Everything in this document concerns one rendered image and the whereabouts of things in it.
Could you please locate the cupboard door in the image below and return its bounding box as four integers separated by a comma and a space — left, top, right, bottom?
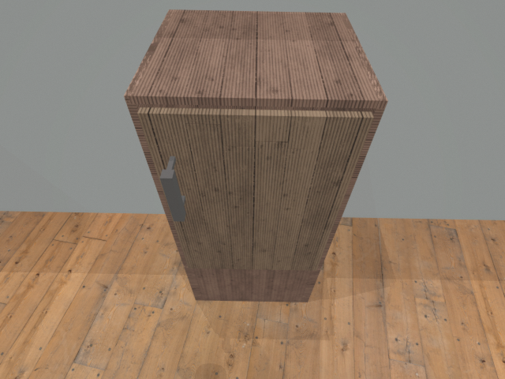
137, 107, 374, 271

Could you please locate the handle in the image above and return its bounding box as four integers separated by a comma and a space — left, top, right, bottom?
160, 156, 186, 222

